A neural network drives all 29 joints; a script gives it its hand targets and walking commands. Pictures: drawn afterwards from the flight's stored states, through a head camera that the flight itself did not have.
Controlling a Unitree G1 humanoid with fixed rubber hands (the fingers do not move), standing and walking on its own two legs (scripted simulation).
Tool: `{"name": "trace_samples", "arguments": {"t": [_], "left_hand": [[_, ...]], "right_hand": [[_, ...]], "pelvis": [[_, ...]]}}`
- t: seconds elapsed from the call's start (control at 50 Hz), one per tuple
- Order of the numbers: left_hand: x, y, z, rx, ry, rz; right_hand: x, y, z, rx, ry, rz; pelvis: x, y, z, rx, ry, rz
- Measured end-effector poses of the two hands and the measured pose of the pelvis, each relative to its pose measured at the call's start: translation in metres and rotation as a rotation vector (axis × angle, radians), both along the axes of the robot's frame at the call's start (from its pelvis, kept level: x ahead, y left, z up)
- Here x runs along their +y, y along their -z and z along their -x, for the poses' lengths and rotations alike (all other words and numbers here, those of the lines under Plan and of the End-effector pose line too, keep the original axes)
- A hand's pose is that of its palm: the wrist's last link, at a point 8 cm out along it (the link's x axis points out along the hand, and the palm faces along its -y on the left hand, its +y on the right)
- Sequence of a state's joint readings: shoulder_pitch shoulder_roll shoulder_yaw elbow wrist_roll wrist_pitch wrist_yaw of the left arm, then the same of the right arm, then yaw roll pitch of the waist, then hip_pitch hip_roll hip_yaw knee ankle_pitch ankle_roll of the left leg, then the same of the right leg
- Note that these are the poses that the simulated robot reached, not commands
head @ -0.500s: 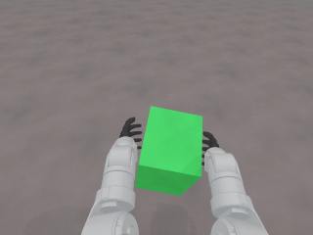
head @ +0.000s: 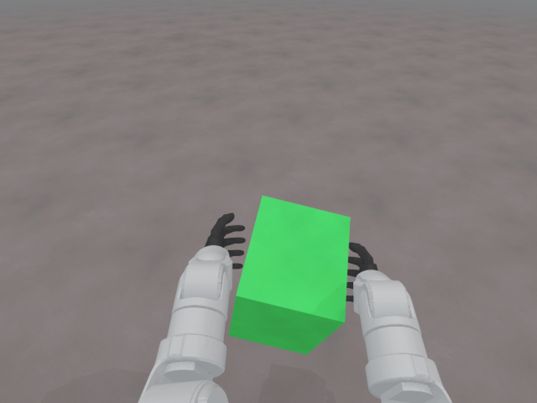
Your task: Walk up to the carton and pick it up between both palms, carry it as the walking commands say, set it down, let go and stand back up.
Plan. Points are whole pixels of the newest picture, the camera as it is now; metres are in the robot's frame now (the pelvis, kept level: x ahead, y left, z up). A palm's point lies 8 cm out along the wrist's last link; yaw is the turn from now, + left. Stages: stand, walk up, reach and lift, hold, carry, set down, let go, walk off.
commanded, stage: hold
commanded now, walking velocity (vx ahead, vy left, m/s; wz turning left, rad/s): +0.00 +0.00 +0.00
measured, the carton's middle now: (285, 279) +0.36 +0.00 -0.01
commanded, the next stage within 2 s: carry in 1.28 s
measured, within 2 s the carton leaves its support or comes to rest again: neither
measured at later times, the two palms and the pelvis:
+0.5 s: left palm (213, 256) +0.32 +0.12 +0.08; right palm (363, 285) +0.30 -0.12 +0.05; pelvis +0.00 +0.00 +0.00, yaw -1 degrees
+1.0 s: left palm (207, 262) +0.31 +0.13 +0.08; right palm (361, 284) +0.30 -0.11 +0.05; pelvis +0.00 +0.00 +0.00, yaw +0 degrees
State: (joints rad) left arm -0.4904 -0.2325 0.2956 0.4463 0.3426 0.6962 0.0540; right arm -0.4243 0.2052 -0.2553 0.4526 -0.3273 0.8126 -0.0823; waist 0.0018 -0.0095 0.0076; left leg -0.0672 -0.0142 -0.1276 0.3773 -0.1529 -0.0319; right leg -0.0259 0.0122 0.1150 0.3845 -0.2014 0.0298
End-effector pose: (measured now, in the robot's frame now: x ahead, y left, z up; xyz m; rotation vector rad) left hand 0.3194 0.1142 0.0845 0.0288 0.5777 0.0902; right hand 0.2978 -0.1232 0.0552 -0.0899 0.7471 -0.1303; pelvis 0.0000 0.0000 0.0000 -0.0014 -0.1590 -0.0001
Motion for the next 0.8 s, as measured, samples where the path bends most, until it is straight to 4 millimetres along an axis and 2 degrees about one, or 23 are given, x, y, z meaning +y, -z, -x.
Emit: {"name": "trace_samples", "arguments": {"t": [0.1, 0.24, 0.4, 0.5, 0.62, 0.8], "left_hand": [[0.007, 0.003, 0.006, 0.001, -0.025, 0.016], [0.019, 0.013, 0.014, 0.027, -0.058, 0.036], [0.008, -0.003, 0.000, -0.012, -0.027, 0.004], [0.005, 0.002, -0.004, 0.015, -0.008, -0.011], [0.011, 0.012, -0.004, 0.026, -0.026, 0.022], [0.008, 0.003, -0.003, 0.016, 0.010, -0.016]], "right_hand": [[0.005, -0.005, 0.001, -0.004, -0.019, 0.013], [0.017, 0.000, 0.000, 0.017, -0.043, 0.026], [0.010, 0.000, -0.004, -0.018, 0.008, -0.011], [0.006, 0.005, -0.004, 0.015, -0.003, 0.003], [0.009, 0.002, -0.010, 0.024, -0.033, 0.029], [0.006, 0.002, -0.008, 0.009, -0.036, 0.007]], "pelvis": [[-0.001, 0.001, 0.004, -0.007, 0.004, -0.002], [0.001, 0.003, 0.007, -0.008, 0.000, -0.001], [0.006, 0.003, 0.006, 0.008, 0.006, -0.001], [0.005, 0.001, -0.001, 0.013, 0.012, -0.005], [0.000, 0.001, -0.007, 0.016, 0.008, -0.004], [0.002, -0.002, -0.011, 0.017, -0.001, 0.002]]}}
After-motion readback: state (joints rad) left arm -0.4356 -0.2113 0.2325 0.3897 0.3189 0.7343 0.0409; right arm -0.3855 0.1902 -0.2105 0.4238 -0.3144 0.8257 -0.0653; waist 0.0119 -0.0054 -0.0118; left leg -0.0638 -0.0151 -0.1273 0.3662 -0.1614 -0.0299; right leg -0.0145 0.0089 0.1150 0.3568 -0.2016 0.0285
